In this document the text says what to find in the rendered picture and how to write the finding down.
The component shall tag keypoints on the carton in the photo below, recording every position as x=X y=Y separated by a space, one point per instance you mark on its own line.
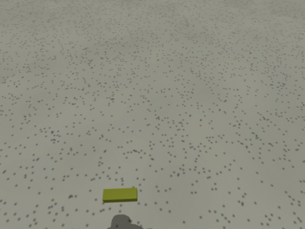
x=119 y=195

